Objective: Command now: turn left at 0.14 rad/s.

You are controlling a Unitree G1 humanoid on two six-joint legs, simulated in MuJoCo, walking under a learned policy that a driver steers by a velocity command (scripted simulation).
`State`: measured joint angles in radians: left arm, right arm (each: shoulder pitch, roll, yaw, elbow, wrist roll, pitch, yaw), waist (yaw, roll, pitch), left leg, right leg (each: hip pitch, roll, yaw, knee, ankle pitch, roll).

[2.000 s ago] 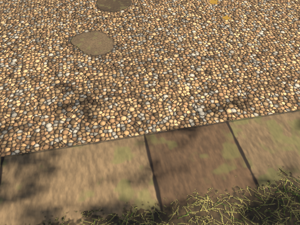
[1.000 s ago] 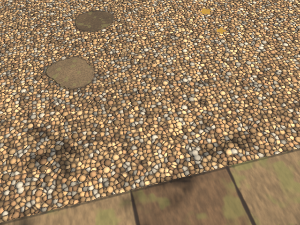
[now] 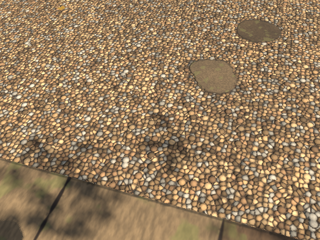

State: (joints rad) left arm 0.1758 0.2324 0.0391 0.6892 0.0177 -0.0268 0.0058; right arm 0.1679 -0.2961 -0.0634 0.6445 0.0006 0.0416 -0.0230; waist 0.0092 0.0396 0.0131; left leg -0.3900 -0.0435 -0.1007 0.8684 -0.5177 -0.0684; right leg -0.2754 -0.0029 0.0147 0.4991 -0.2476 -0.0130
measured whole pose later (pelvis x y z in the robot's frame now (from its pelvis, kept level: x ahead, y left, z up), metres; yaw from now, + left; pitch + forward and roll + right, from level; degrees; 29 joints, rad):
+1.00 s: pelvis +0.00 +0.03 -0.01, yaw +0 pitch -2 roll +0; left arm 0.24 0.22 0.05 0.94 0.00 0.00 0.05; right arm 0.28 -0.20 -0.04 0.84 0.00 0.00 -0.03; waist 0.01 0.00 0.03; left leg -0.19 -0.02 -0.04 0.56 -0.34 0.00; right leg -0.25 -0.04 0.03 0.57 -0.30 0.04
